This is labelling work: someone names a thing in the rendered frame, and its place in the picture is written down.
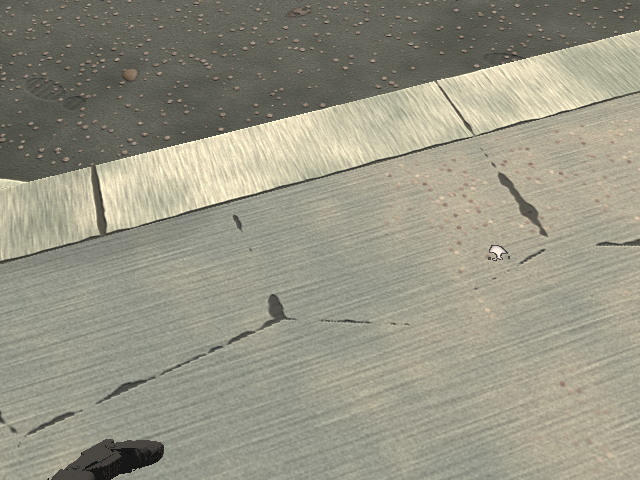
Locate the left robot hand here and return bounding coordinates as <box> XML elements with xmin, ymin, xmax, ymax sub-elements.
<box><xmin>47</xmin><ymin>439</ymin><xmax>164</xmax><ymax>480</ymax></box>

